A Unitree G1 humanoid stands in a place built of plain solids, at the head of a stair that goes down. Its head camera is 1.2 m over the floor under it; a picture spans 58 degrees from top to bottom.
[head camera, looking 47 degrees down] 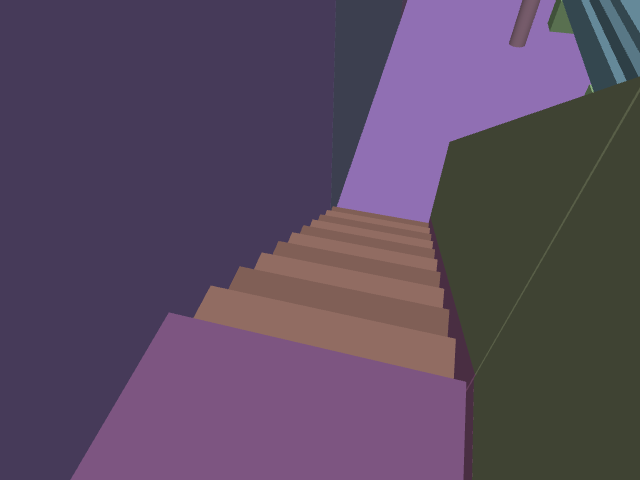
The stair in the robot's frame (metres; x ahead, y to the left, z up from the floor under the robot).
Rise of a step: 0.17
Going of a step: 0.25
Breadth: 0.96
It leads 15 degrees to the right of straight ahead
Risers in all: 11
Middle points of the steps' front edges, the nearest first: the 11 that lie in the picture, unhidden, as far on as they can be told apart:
0.68 0.04 0.00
0.92 -0.03 -0.17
1.16 -0.09 -0.35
1.40 -0.15 -0.52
1.64 -0.21 -0.69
1.88 -0.28 -0.87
2.12 -0.34 -1.04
2.36 -0.40 -1.21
2.60 -0.46 -1.39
2.84 -0.53 -1.56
3.08 -0.59 -1.73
